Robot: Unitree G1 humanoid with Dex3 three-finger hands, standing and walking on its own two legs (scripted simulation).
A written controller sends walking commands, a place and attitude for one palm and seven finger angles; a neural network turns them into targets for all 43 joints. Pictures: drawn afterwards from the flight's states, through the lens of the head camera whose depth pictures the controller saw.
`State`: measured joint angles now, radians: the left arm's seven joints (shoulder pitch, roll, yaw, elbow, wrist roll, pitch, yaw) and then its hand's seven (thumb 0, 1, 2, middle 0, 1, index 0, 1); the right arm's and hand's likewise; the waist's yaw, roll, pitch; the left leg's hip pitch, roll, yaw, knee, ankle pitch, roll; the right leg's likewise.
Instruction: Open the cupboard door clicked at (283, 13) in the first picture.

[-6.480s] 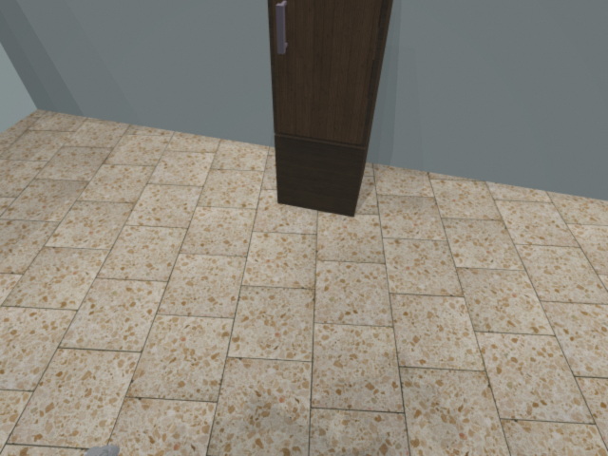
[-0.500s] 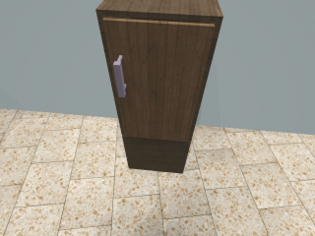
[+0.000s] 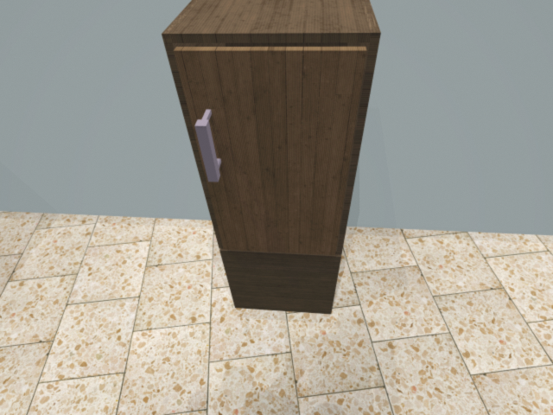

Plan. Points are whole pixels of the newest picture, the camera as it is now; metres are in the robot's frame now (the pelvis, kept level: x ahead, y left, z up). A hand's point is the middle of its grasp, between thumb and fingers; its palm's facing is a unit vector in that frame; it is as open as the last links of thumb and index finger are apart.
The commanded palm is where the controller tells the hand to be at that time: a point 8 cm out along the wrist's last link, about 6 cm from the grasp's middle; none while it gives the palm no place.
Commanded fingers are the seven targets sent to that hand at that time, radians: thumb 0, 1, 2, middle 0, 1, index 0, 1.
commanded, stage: look again from close up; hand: left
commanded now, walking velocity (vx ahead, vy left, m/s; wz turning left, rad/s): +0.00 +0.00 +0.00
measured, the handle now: (210, 146) +0.61 +0.17 +0.06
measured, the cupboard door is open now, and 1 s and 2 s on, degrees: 0 0 0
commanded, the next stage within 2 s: shuffle to correct the standing spot in 0.16 s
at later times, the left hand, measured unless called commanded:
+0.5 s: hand out of the picture +0.01 +0.16 -0.18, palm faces +0.06 -0.98 -0.16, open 7.4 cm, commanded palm none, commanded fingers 0.00 0.90 0.90 -0.20 -0.30 -0.20 -0.30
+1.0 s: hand out of the picture +0.11 +0.19 -0.17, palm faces +0.02 -0.97 -0.26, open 7.4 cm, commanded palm none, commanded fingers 0.00 0.90 0.90 -0.20 -0.30 -0.20 -0.30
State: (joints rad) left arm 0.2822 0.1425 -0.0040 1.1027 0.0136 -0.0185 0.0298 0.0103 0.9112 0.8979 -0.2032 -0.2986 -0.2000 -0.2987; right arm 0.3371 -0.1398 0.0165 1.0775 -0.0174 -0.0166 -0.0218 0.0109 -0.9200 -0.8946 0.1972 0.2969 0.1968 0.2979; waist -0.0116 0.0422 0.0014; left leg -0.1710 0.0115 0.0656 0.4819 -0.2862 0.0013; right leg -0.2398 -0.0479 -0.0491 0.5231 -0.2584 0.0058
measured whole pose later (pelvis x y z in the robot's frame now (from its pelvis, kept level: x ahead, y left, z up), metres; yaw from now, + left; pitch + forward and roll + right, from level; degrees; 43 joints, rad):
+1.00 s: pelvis +0.05 +0.00 -0.01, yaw -1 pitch +2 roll +1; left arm 0.21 0.17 0.04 1.02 0.02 0.00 0.05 0.01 0.91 0.90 -0.20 -0.30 -0.20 -0.30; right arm 0.25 -0.15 -0.03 1.06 -0.01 0.00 -0.05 0.01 -0.92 -0.89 0.20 0.30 0.20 0.30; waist -0.01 0.01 0.05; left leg -0.18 0.03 0.09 0.54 -0.38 -0.01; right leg -0.27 -0.03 -0.08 0.59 -0.35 -0.02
